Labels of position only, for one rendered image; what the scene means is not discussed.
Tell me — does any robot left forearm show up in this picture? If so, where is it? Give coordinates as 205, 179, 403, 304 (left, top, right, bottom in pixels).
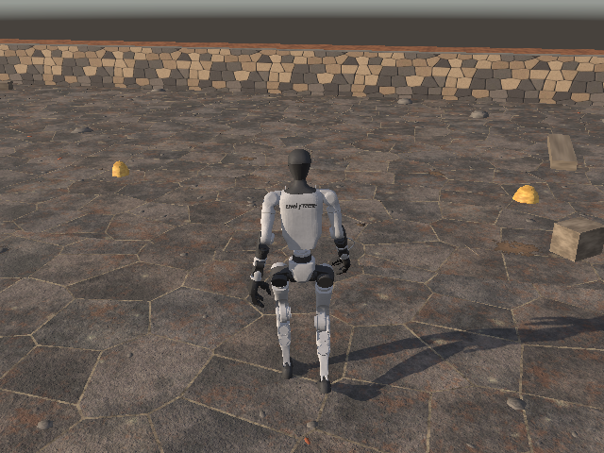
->
250, 231, 270, 281

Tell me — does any robot right thigh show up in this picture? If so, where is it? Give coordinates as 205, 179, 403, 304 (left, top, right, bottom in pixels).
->
314, 263, 334, 331

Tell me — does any left robot upper arm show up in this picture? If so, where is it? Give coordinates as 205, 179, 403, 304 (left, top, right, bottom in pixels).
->
260, 191, 281, 245

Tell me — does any left robot hand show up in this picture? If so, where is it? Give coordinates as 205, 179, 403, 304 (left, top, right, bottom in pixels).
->
248, 279, 271, 308

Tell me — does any robot left shin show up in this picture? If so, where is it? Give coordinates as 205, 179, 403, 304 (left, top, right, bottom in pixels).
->
276, 307, 291, 367

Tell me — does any robot right forearm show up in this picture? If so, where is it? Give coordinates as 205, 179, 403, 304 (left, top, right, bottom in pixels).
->
334, 225, 349, 260

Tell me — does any right robot hand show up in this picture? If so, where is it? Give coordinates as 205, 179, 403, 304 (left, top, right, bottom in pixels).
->
329, 256, 351, 275

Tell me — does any right robot upper arm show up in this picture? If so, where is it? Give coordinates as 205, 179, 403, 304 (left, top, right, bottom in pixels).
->
320, 189, 344, 240

